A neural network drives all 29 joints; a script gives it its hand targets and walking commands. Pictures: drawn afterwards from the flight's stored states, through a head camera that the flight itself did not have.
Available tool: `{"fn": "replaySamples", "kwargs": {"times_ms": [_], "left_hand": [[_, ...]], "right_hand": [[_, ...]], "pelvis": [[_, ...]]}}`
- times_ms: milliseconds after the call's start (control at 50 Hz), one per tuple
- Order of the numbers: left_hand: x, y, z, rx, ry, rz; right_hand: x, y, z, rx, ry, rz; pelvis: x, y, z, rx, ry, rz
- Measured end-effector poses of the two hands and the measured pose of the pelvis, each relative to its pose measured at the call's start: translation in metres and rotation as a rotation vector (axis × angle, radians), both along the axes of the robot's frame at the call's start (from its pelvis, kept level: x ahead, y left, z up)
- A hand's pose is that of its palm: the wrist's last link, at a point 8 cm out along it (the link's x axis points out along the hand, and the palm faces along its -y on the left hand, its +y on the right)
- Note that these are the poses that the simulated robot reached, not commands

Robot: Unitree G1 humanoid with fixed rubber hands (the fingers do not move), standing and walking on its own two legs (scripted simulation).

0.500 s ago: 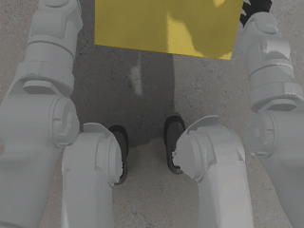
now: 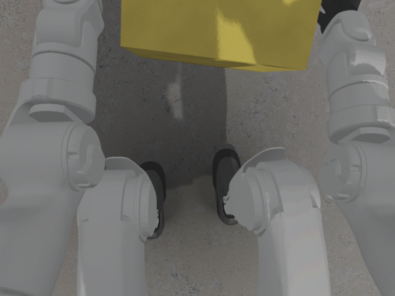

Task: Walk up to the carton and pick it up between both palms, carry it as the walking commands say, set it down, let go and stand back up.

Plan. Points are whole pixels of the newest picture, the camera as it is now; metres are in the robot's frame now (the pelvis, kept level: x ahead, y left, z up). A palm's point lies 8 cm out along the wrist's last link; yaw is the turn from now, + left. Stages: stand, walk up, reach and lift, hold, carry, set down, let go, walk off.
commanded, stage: set down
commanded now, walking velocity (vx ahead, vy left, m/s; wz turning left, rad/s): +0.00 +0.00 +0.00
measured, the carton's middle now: out of the picture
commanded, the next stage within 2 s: none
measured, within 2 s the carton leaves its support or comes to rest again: neither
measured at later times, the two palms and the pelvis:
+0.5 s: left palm out of the picture +0.57 +0.13 -0.17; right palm (336, 13) +0.52 -0.24 -0.17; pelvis +0.01 +0.00 +0.00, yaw +0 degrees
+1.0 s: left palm out of the picture +0.56 +0.14 -0.19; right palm (333, 18) +0.51 -0.24 -0.18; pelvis +0.00 +0.00 +0.00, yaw +0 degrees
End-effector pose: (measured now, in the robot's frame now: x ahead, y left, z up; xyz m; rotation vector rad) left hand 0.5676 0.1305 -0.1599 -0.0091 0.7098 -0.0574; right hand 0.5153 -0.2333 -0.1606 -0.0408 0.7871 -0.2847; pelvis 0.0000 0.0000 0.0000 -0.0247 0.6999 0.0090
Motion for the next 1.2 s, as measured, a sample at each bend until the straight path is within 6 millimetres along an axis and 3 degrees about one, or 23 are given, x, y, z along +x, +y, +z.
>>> {"fn": "replaySamples", "kwargs": {"times_ms": [940, 1080, 1200], "left_hand": [[0.004, 0.002, -0.015, 0.059, -0.021, -0.064], [-0.013, 0.014, -0.042, 0.132, 0.045, -0.037], [-0.012, 0.035, -0.034, 0.147, 0.021, 0.006]], "right_hand": [[0.002, -0.003, -0.011, 0.019, -0.053, -0.011], [-0.006, -0.005, -0.018, 0.01, -0.02, -0.038], [-0.012, -0.006, -0.021, 0.004, -0.012, -0.048]], "pelvis": [[0.0, 0.001, -0.003, -0.007, -0.059, 0.0], [-0.004, 0.001, 0.0, -0.012, -0.073, -0.004], [-0.006, 0.001, -0.002, -0.01, -0.087, -0.007]]}}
